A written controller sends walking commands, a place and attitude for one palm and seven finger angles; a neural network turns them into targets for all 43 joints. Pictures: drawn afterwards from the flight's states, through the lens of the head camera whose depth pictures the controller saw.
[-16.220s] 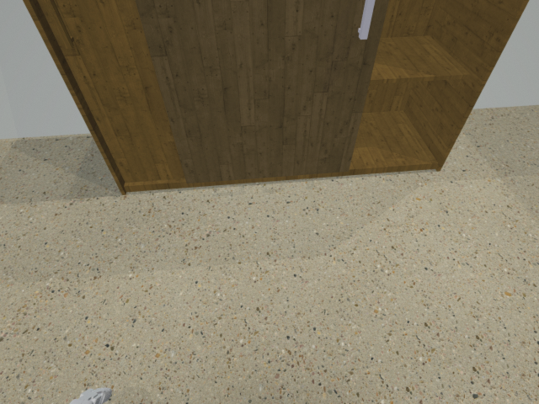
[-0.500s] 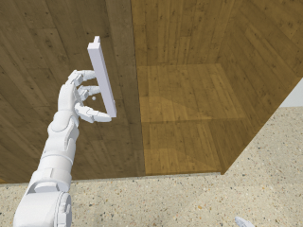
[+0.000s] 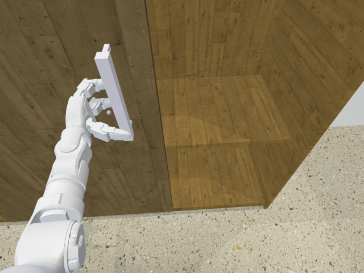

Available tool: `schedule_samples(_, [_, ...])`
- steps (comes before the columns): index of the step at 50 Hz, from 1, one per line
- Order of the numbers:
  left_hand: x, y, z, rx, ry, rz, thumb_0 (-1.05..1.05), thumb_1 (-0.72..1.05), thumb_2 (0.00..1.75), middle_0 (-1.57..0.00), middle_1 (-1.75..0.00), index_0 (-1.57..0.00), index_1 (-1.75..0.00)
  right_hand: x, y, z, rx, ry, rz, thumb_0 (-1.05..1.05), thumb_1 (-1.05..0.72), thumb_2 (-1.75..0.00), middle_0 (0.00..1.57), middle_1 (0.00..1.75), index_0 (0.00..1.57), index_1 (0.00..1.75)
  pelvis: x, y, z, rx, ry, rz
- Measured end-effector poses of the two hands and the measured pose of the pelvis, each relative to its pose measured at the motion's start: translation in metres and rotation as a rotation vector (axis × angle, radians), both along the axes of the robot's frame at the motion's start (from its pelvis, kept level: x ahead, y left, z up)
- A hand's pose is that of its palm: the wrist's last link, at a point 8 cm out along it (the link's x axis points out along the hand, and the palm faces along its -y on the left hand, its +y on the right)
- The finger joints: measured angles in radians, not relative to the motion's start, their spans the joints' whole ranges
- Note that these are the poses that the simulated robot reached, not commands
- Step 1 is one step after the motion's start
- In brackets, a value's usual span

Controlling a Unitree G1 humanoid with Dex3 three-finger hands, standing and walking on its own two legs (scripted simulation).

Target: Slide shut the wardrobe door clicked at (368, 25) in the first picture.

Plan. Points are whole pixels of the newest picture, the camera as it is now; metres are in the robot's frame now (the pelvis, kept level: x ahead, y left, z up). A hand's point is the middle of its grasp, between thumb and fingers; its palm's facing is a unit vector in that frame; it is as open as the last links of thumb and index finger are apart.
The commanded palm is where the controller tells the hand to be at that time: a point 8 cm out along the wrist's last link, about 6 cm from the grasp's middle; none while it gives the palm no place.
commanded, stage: slide the fingers in behind the handle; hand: left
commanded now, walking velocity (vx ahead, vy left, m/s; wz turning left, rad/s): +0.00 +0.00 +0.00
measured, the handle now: (119, 98) +0.48 +0.14 +0.13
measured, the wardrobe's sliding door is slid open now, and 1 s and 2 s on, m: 0.51 0.51 0.51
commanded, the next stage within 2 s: grip the handle and tug to test in 1.92 s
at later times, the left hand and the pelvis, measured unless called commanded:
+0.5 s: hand (108, 115) +0.43 +0.16 +0.13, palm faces +0.04 -1.00 +0.00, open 13.9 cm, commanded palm +0.40 +0.21 +0.12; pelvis +0.00 +0.01 +0.00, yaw -1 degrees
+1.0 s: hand (120, 115) +0.42 +0.13 +0.13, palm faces +0.03 -1.00 +0.00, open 14.0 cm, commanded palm +0.39 +0.19 +0.12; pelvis +0.00 +0.01 +0.00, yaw -1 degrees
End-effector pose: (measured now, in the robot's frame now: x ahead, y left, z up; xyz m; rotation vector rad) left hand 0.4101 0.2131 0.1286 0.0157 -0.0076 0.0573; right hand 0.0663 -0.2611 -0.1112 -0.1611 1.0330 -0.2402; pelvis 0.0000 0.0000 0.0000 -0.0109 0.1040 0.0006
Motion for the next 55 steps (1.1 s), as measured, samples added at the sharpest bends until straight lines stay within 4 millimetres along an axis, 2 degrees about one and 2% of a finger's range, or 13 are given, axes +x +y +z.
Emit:
schedule_samples(9, [0.004, 0.003, 0.0, -0.005, -0.003, -0.004, -0.02, -0.5, 0.3, -0.36, -1.26, -0.36, -1.24, -0.009, -0.004, -0.001, -0.012, 0.026, -0.003, 0.01, -0.9, -0.9, 0.2, 0.3, 0.2, 0.3, -0.004, 0.0, -0.001, -0.003, 0.007, 0.006])
schedule_samples(22, [-0.002, 0.004, -0.001, -0.015, -0.018, -0.017, -0.02, -0.5, 0.3, -0.33, -1.22, -0.33, -1.21, -0.009, 0.008, 0.002, 0.005, -0.013, -0.019, 0.01, -0.9, -0.9, 0.2, 0.3, 0.2, 0.3, -0.004, 0.007, -0.001, -0.004, 0.005, -0.012])
schedule_samples(29, [-0.01, -0.003, -0.006, -0.017, -0.014, -0.025, -0.02, -0.5, 0.3, -0.31, -1.21, -0.31, -1.2, 0.002, 0.016, 0.003, 0.017, -0.039, -0.002, 0.01, -0.9, -0.9, 0.2, 0.3, 0.2, 0.3, -0.003, 0.011, 0.0, -0.006, -0.004, -0.01])
schedule_samples(39, [-0.006, -0.016, -0.002, -0.016, -0.025, -0.025, -0.02, -0.51, 0.3, -0.3, -1.2, -0.3, -1.2, 0.018, 0.024, 0.005, 0.023, -0.079, 0.022, 0.01, -0.9, -0.9, 0.2, 0.3, 0.2, 0.3, -0.002, 0.014, -0.001, -0.005, -0.005, -0.009])
schedule_samples(55, [-0.01, -0.032, -0.003, -0.015, -0.02, -0.024, -0.02, -0.5, 0.3, -0.3, -1.2, -0.3, -1.2, 0.014, 0.018, 0.003, 0.033, -0.063, 0.015, 0.01, -0.9, -0.9, 0.2, 0.3, 0.2, 0.3, 0.001, 0.009, 0.0, 0.0, -0.011, -0.012])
